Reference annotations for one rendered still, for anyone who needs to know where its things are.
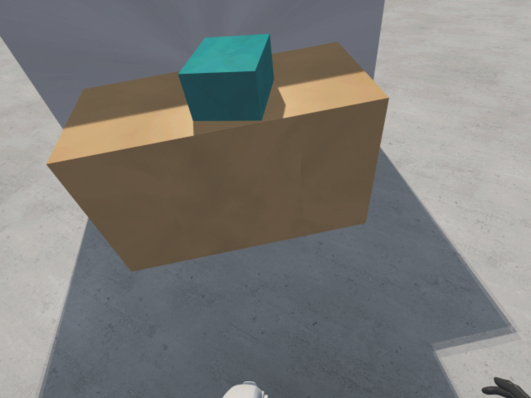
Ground carton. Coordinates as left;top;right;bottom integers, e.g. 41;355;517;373
178;34;274;121

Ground robot right hand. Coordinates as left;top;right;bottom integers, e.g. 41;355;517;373
482;377;531;398

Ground pedestal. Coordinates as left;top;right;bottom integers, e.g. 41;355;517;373
46;42;389;272

